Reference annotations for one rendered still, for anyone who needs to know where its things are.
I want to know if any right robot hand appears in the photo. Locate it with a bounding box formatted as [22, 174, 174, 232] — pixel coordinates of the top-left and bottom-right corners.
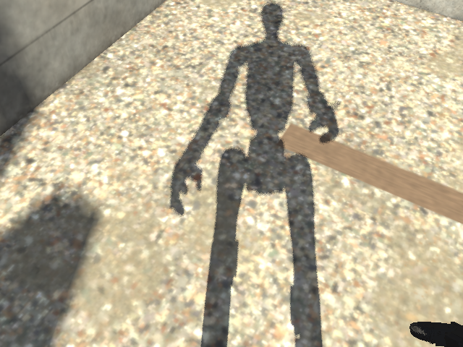
[409, 322, 463, 347]

